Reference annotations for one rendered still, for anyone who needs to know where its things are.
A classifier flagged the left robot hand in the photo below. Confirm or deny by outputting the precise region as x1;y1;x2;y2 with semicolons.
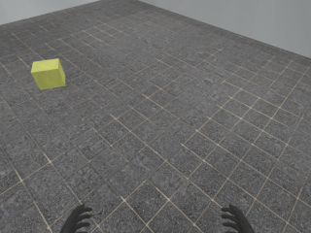
59;204;92;233

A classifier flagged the right robot hand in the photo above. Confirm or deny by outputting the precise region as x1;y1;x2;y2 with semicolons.
221;204;255;233

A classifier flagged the carton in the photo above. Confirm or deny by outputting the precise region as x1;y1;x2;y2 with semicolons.
31;58;66;90

